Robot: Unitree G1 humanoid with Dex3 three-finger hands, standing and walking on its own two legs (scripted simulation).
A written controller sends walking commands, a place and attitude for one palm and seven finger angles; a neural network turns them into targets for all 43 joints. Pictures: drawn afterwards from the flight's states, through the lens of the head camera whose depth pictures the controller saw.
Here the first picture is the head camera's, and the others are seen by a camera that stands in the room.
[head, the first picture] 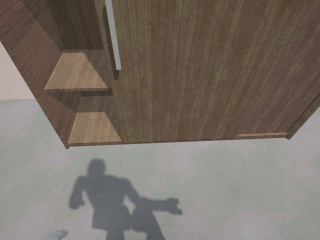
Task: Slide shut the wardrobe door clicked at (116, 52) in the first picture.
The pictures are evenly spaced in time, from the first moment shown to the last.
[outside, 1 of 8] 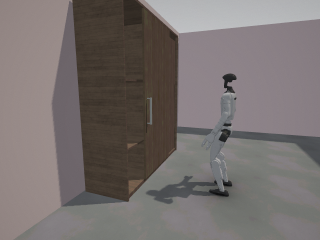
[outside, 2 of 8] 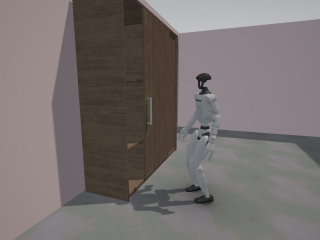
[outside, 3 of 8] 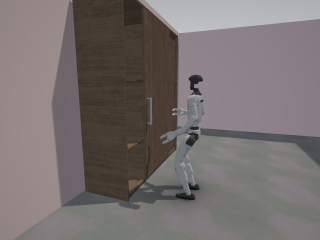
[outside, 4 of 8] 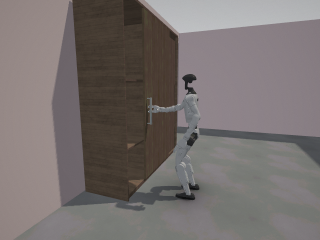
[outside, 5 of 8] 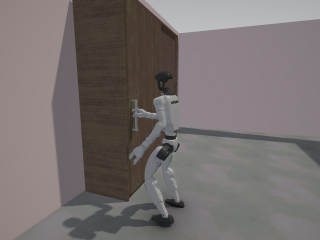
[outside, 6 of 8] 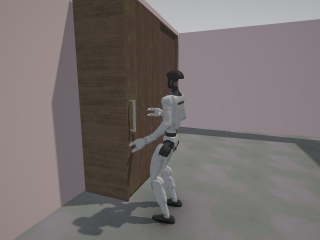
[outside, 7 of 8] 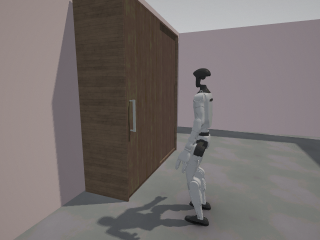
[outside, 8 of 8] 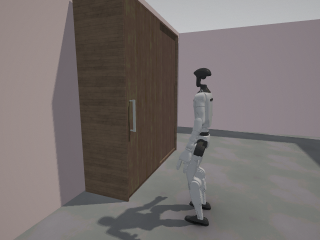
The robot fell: no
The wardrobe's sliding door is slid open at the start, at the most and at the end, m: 0.41 0.41 0.00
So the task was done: yes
